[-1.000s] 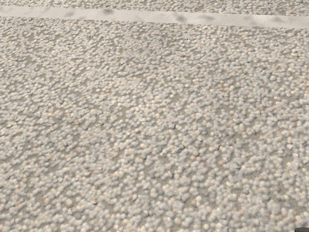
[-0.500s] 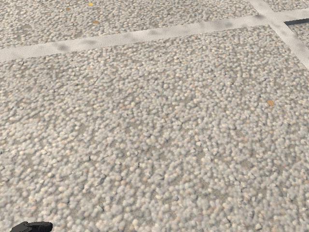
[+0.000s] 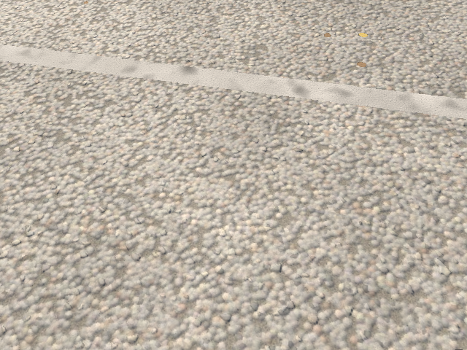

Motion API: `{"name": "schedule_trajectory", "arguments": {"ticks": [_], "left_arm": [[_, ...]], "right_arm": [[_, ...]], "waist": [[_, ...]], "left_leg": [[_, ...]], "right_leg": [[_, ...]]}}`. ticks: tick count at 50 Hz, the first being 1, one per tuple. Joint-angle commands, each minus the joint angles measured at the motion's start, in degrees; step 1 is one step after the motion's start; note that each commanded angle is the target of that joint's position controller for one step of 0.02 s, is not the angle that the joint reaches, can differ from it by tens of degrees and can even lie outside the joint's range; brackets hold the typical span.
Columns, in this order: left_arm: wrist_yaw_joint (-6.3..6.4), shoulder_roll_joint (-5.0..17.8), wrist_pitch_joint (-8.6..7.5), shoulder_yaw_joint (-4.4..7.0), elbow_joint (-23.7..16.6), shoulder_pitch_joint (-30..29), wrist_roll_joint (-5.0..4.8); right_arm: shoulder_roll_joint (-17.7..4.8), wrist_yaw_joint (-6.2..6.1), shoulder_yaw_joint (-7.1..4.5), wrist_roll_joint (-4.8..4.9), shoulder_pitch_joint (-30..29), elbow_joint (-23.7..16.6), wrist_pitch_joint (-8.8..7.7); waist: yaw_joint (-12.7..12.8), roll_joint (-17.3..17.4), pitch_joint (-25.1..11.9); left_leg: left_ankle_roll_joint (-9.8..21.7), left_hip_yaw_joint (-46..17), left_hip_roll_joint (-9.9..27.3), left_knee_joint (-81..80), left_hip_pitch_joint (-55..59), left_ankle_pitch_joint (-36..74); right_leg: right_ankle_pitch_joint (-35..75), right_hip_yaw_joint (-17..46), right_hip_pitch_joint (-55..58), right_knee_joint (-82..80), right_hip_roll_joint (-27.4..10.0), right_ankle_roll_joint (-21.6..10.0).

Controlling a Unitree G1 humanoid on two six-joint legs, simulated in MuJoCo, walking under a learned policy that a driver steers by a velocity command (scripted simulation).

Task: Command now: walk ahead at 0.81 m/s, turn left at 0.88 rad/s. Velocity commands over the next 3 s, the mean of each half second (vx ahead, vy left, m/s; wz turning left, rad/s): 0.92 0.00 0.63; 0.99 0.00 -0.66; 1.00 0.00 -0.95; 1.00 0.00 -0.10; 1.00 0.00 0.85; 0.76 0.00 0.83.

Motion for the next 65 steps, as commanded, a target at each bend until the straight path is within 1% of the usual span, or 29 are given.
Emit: {"name": "schedule_trajectory", "arguments": {"ticks": [1, 3, 5, 6, 7, 8, 9, 11, 14, 19, 22, 26, 29, 30, 31, 32, 33, 35, 38, 41, 47, 49, 50, 51, 52, 53, 55, 58, 65], "left_arm": [[0.56, 7.2, -0.89, 1.15, -1.4, -0.1, 0.09], [0.95, 8.3, -0.50, 0.98, -0.1, -0.1, 0.14], [1.33, 12.0, 0.76, 1.53, 0.7, 1.0, 0.22], [1.24, 13.5, 0.99, 1.74, -0.1, -0.6, -0.28], [0.72, 11.2, 0.63, 1.20, -1.4, -1.3, 0.30], [-0.96, 4.1, -0.54, -0.55, -7.8, -3.6, -0.54], [-1.24, 8.9, -1.75, 0.03, -10.7, -12.1, -0.30], [-0.84, 7.0, -2.58, -0.95, -11.3, -13.9, -0.76], [-0.96, 5.7, 0.60, -1.61, -9.8, -9.2, 1.90], [-2.35, 2.6, 1.88, -3.20, -12.8, -21.5, 0.50], [-3.33, 1.2, 1.32, -3.81, -13.0, -26.6, -1.42], [-3.49, 4.2, 1.00, -2.85, -10.3, -24.3, -2.09], [-2.40, 10.2, 1.86, -0.16, -2.4, -1.6, -2.37], [-1.69, 12.3, 2.17, 1.32, 1.2, 11.9, -2.09], [-1.16, 14.7, 2.85, 2.06, 3.4, 13.7, -1.61], [-1.39, 15.0, 3.06, 2.30, 1.7, 5.3, -0.98], [-1.35, 11.3, 2.92, 2.35, -1.1, 0.0, -1.25], [-1.24, 7.0, 2.61, 1.32, 0.5, -2.3, -1.78], [-0.82, 7.7, 0.76, 0.89, 1.4, -3.6, -1.94], [-0.95, 9.3, -0.12, 1.77, 0.4, -4.9, -2.16], [-1.25, 11.6, 0.04, 3.53, 1.2, -1.1, -3.16], [-0.94, 14.2, 0.20, 4.12, 1.1, -2.1, -2.36], [-1.12, 14.8, -0.09, 4.25, 0.3, -5.2, -2.13], [-1.04, 9.1, -0.86, 2.72, -1.4, -7.1, -1.92], [-1.04, 0.8, -0.85, 0.42, -5.3, -2.6, -4.70], [-0.57, 4.5, 0.26, 0.04, -4.7, -3.2, -3.52], [-1.48, 6.8, 1.60, 0.67, -4.3, -12.2, -1.66], [-3.69, 3.1, 3.88, -0.11, -7.0, -16.8, -0.39], [-6.09, 2.2, 4.92, -2.59, -15.1, -30.4, -0.61]], "right_arm": [[-0.3, 1.04, 1.52, -0.09, -15.2, -8.2, -1.13], [0.5, 0.16, 2.20, -0.02, -13.7, -8.1, -0.98], [-2.3, -1.44, 0.98, 0.36, -1.7, -5.5, -1.32], [-5.3, -2.26, -0.58, 0.43, 11.2, -1.8, -1.91], [-10.2, -3.49, -2.73, 0.24, 19.7, 1.7, -2.04], [-17.4, -4.13, -4.34, 0.99, 15.2, 0.9, -1.20], [-17.1, -4.42, -4.54, 1.18, 18.3, -0.4, -0.90], [-12.5, -5.66, -3.35, 1.01, 17.0, 3.1, -1.91], [-7.7, -6.30, -1.31, 1.55, 10.6, 2.3, -3.96], [-4.3, -5.15, 0.29, 2.02, 14.7, 5.7, -7.66], [-4.4, -5.02, 0.80, 2.85, 18.7, 8.1, -9.41], [-8.3, -6.89, 0.47, 1.40, 19.5, 10.2, -9.51], [-10.5, -8.89, -0.40, -2.06, 14.3, 9.5, -6.90], [-10.9, -9.17, -0.57, -1.79, 8.7, 8.5, -6.32], [-0.7, -8.21, 2.08, -1.92, 8.4, 6.2, -7.58], [0.0, -7.12, 2.97, 1.43, 13.7, 2.8, -8.90], [-3.5, -7.06, 3.58, 0.49, 9.5, 2.4, -9.80], [-3.9, -6.27, 4.17, -0.75, 4.4, 1.2, -10.09], [-1.1, -5.70, 5.60, -2.67, 4.2, -0.7, -6.56], [-0.5, -4.84, 6.72, -1.17, -6.0, -5.2, -6.36], [-1.5, -5.47, 6.02, 0.67, -10.5, -6.6, -6.95], [-5.5, -6.65, 3.96, 0.81, -0.4, -3.7, -7.53], [-7.7, -7.50, 2.65, 0.68, 10.4, -1.1, -7.89], [-12.2, -8.79, 0.68, -0.72, 23.9, 0.8, -8.11], [-16.0, -8.66, -0.15, -2.32, 21.5, 0.4, -7.69], [-13.7, -8.32, -0.86, -1.56, 16.0, 0.4, -6.90], [-3.7, -7.79, 1.24, -1.03, 11.3, 0.9, -6.71], [-0.2, -7.38, 2.20, 0.01, 15.8, 6.4, -7.86], [-1.7, -6.61, 1.92, 0.92, 14.2, 9.9, -10.04]], "waist": [[1.6, -8.1, 13.2], [-0.8, -9.0, 10.4], [-8.0, -11.6, 0.0], [-14.1, -11.6, -7.0], [-16.8, -6.4, -12.1], [-10.5, 12.2, -15.5], [-14.8, 1.9, -18.5], [-9.7, -4.0, -3.1], [-2.5, -3.3, 2.7], [-5.2, -1.4, 10.3], [-8.0, -1.4, 9.3], [-5.8, 1.6, 4.2], [6.2, 4.5, -6.9], [14.7, 1.0, -8.9], [9.0, -15.0, -8.4], [1.5, -23.1, -15.4], [2.1, -7.8, -10.0], [-2.4, 4.3, 0.4], [-7.5, 1.8, 6.6], [-5.3, -1.4, 10.1], [-0.1, -5.2, 3.8], [-5.2, -4.8, -4.2], [-11.8, -4.4, -9.5], [-16.8, 1.2, -17.4], [-10.4, 20.5, -24.2], [-8.8, 16.8, -19.1], [-9.4, 1.5, -4.6], [-7.1, 4.1, 1.0], [-3.7, 0.5, 8.8]], "left_leg": [[3.3, 6.0, 0.3, -9.3, -3.6, -1.8], [7.1, 10.9, -3.8, -15.4, 6.5, -7.8], [10.4, 13.3, -10.8, -15.4, 23.7, -15.2], [12.4, 9.9, -12.5, -19.0, 41.4, -13.9], [13.4, -2.1, -7.2, -23.3, 59.3, -19.2], [19.9, -37.9, 9.2, -37.1, 72.7, -37.2], [20.5, -48.7, 10.9, -44.0, 72.4, -36.7], [18.0, -36.8, 8.7, -45.7, 55.8, -18.3], [18.1, -25.9, 1.6, -47.6, 36.0, -10.6], [13.4, -12.6, -3.0, -55.3, 29.4, 7.3], [8.2, -7.2, -1.3, -58.3, 35.5, 27.7], [3.6, -0.2, 2.8, -52.9, 52.4, 61.9], [1.1, 2.4, 5.0, -23.1, 55.0, 79.5], [0.3, 5.1, 1.5, 2.6, 44.9, 70.6], [-0.3, 2.4, -8.2, 28.4, 18.6, -4.5], [-2.4, -5.6, -13.0, 39.1, -0.4, -20.7], [-0.6, -9.8, -7.6, 33.7, -2.5, -12.5], [0.5, -8.4, -2.9, 21.9, 3.7, -8.6], [-2.0, -6.1, 0.5, 10.5, 9.3, -11.7], [-4.3, -1.8, 1.5, -9.6, 15.7, -1.1], [-3.1, -0.8, -3.0, -31.0, 26.8, 12.7], [-1.8, -0.9, -5.7, -32.1, 38.4, 2.7], [-1.0, -2.4, -3.0, -30.9, 50.8, -0.8], [0.7, -13.7, 8.9, -30.6, 64.1, -21.4], [5.4, -46.6, 25.0, -43.4, 73.4, -36.1], [7.8, -51.4, 24.1, -46.7, 68.2, -43.2], [5.8, -29.3, 17.6, -45.6, 53.6, -25.1], [3.1, -12.8, 13.0, -46.7, 46.6, -4.0], [0.4, 10.5, 8.5, -54.3, 39.4, 19.9]], "right_leg": [[17.1, 0.7, -5.3, -7.6, -13.2, -6.8], [50.3, -5.1, -3.5, 0.4, -12.8, -5.7], [82.9, -6.0, -3.0, 20.9, -14.9, -5.7], [80.6, -5.4, -10.9, 36.3, -15.3, -5.5], [51.4, -4.4, -26.4, 55.0, -12.2, -4.0], [-2.9, -0.3, -52.2, 76.5, 0.7, -0.3], [2.4, 12.1, -57.9, 80.4, 0.8, -1.4], [7.3, 11.9, -57.2, 72.6, -4.4, -2.1], [2.3, 12.2, -47.4, 64.0, -7.1, -0.1], [19.7, 5.5, -47.7, 41.0, -7.4, -0.8], [33.0, 1.6, -42.1, 28.5, -4.6, -4.7], [30.0, -0.1, -36.9, 22.9, 3.6, -8.8], [20.0, -0.3, -17.4, 24.5, 9.4, -11.2], [17.7, 3.9, -5.0, 20.2, 6.5, -14.9], [17.6, 19.0, 10.4, 29.1, -3.5, -19.5], [2.9, 55.3, 18.8, 12.3, -13.7, -30.3], [-3.6, 56.3, 12.2, 4.9, -13.6, -28.3], [-0.4, 45.7, -7.4, 2.0, -9.4, -23.3], [4.0, 35.5, -25.3, -0.9, -2.6, -21.6], [10.5, 30.3, -36.1, -5.5, 1.0, -20.6], [34.8, 30.1, -20.7, 2.4, 0.7, -13.4], [49.3, 29.3, -15.9, 18.1, 1.2, -10.9], [46.5, 28.4, -21.2, 31.6, 3.1, -9.7], [29.1, 24.3, -29.6, 50.4, 5.8, -9.7], [-6.2, 17.8, -45.9, 66.6, 11.3, -8.1], [-1.1, 15.3, -53.9, 71.9, 5.4, -8.9], [6.3, 13.0, -54.2, 67.1, 0.3, -8.4], [6.8, 12.4, -53.8, 64.5, -3.2, -7.7], [21.8, 3.9, -51.0, 44.6, -2.7, -8.6]]}}
Next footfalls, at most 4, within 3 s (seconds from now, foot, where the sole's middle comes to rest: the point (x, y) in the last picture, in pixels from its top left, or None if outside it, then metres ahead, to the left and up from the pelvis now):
0.12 left None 0.25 0.12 -0.76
0.60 right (219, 270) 0.73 0.17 -0.76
1.02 left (163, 173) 1.12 0.41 -0.76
1.46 right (248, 114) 1.46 0.12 -0.76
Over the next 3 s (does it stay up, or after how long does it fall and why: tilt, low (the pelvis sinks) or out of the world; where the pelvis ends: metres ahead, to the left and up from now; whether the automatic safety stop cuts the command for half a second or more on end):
stays up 2.62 -0.23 0.01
